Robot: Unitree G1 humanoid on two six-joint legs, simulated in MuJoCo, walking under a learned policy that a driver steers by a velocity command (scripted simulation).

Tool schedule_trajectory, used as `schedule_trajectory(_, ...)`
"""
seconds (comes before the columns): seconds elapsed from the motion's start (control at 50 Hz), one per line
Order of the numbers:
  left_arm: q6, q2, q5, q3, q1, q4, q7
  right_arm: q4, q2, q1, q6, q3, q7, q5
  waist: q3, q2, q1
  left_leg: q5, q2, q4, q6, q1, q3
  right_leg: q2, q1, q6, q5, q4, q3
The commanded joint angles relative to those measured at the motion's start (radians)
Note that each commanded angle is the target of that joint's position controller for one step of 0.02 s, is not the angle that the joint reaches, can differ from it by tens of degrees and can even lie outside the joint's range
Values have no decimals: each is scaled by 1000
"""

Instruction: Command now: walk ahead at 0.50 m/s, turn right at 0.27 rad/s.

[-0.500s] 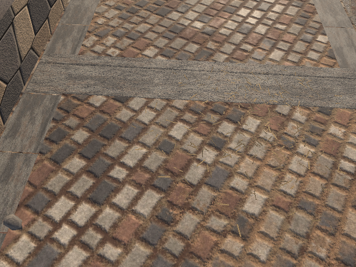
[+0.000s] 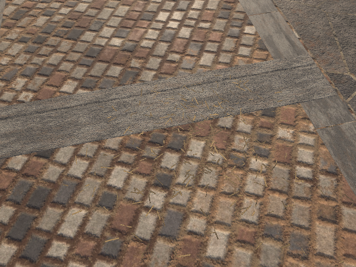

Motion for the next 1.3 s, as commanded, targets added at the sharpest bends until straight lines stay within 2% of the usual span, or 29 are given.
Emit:
schedule_trajectory(0.02,-30,146,2,36,-28,-57,19,-35,-64,32,11,-14,-1,-5,-84,-75,-26,153,27,-120,-31,-58,6,-263,80,-170,303,-206,202)
schedule_trajectory(0.08,-32,146,2,31,0,-27,25,-44,-46,-47,8,-3,9,8,-54,-88,14,361,14,-311,-24,-43,21,-231,89,-118,253,-225,110)
schedule_trajectory(0.14,-38,161,3,32,38,11,24,-64,-37,-125,3,5,23,22,-11,-87,54,465,-5,-428,0,-31,35,-260,124,-102,162,-257,84)
schedule_trajectory(0.24,-22,169,1,39,78,71,26,-105,-42,-190,-2,8,56,28,29,-67,71,325,-40,-515,61,-138,28,-338,341,-88,292,-198,43)
schedule_trajectory(0.3,-6,193,1,46,46,69,40,-103,-70,-111,0,-5,66,21,-49,-107,16,189,-110,-519,110,-1,94,-335,396,-49,722,-49,-8)
schedule_trajectory(0.34,9,195,3,41,15,54,54,-54,-147,122,8,-48,52,17,-198,-93,-114,224,-163,-549,168,350,108,-276,291,6,900,289,-77)
schedule_trajectory(0.36,-4,146,20,21,73,17,58,-45,-244,260,15,-76,39,11,-333,54,-131,243,53,-528,291,726,-231,-199,-41,67,562,646,-109)
schedule_trajectory(0.38,-31,60,29,-10,121,17,40,-44,-227,276,15,-70,38,33,-433,241,-97,110,229,-673,447,974,-712,8,-372,129,-345,950,-18)
schedule_trajectory(0.4,-64,144,-4,5,55,2,20,-40,-160,278,19,-49,35,36,-400,134,-141,-36,208,-732,401,979,-699,-57,-492,106,-356,1011,117)
schedule_trajectory(0.42,-83,157,-33,5,-41,-34,10,-56,-140,232,22,-44,29,26,-273,76,-141,-37,177,-748,360,859,-566,-105,-530,91,-288,973,103)
schedule_trajectory(0.44,-94,148,-20,2,-90,-49,11,-65,-131,176,23,-41,27,18,-164,-21,-106,50,140,-773,337,698,-476,-142,-519,87,-233,870,85)
schedule_trajectory(0.46,-91,157,6,11,-102,-50,18,-78,-106,132,22,-32,23,13,-123,-40,-72,151,109,-792,323,591,-413,-173,-464,93,-195,778,80)
schedule_trajectory(0.54,-57,116,21,6,-54,-51,24,-99,-120,94,26,-35,6,13,-80,18,-11,346,50,-846,336,379,-298,-185,-359,154,-152,599,42)
schedule_trajectory(0.64,-60,68,15,-15,-235,-90,23,-74,-153,154,43,-48,-17,27,-61,39,-81,271,-39,-827,254,269,-202,-118,-232,190,209,236,15)
schedule_trajectory(0.74,-77,118,-6,7,-289,-108,8,-53,-143,212,61,-49,-24,34,-73,71,-85,162,11,-711,215,401,-342,-95,-182,157,169,94,66)
schedule_trajectory(0.78,-86,139,-8,23,-211,-88,9,-61,-131,188,66,-48,-23,29,-88,93,-32,179,8,-633,189,413,-374,-98,-76,115,114,51,53)
schedule_trajectory(0.8,-90,164,2,37,-119,-68,15,-65,-94,188,63,-35,-20,22,-148,83,13,216,-31,-526,161,394,-333,-133,66,79,110,35,58)
schedule_trajectory(0.82,-92,211,20,49,20,-56,22,-77,-29,207,59,-11,-16,5,-280,-22,64,93,-90,-265,126,299,-248,-295,298,12,46,48,214)
schedule_trajectory(0.84,-77,296,27,73,108,-6,15,-98,23,353,46,7,-14,34,-375,-354,5,-288,-224,49,60,-42,-113,-494,575,-163,-171,-43,681)
schedule_trajectory(0.86,-73,207,-1,58,108,-7,6,-68,-73,346,43,-7,-17,44,-314,-270,34,-296,-152,180,48,-172,-141,-506,549,-165,-404,-100,793)
schedule_trajectory(0.88,-70,147,-3,41,67,-12,8,-78,-125,231,45,-21,-17,39,-185,-168,61,-202,-122,212,46,-203,-135,-455,442,-123,-380,-111,640)
schedule_trajectory(0.9,-65,132,8,32,21,-16,8,-95,-119,159,45,-21,-19,26,-123,-101,51,-137,-94,195,43,-183,-101,-410,339,-100,-251,-118,514)
schedule_trajectory(0.94,-62,100,17,18,-19,-3,9,-115,-90,109,38,-21,-10,15,-57,-111,14,-64,-47,98,43,-131,-85,-344,204,-93,-39,-155,362)
schedule_trajectory(0.98,-65,91,8,15,-19,12,8,-111,-53,124,39,-12,-1,19,-65,-140,-7,-55,-32,14,37,-85,-49,-318,163,-103,56,-186,290)
schedule_trajectory(1.08,-57,163,-9,33,4,51,13,-143,-3,-8,30,16,12,9,-42,-110,20,137,-17,-293,18,-39,8,-308,116,-115,167,-244,156)
schedule_trajectory(1.22,-30,196,-28,37,94,122,15,-187,-36,-158,17,9,32,23,-12,-115,47,224,-61,-519,53,62,35,-346,197,-67,210,-197,112)
schedule_trajectory(1.26,-18,205,-31,38,84,131,20,-172,-66,-85,11,-9,31,18,-46,-110,-17,201,-89,-585,83,215,55,-333,194,-39,361,-95,106)
schedule_trajectory(1.28,-16,189,-28,30,85,131,21,-135,-105,38,11,-31,23,12,-121,-91,-77,201,-101,-604,106,404,64,-285,152,-15,455,47,73)
schedule_trajectory(1.3,-21,140,-9,8,69,106,21,-106,-172,212,14,-54,10,-2,-257,-25,-156,207,45,-574,162,681,-78,-230,-12,25,294,310,32)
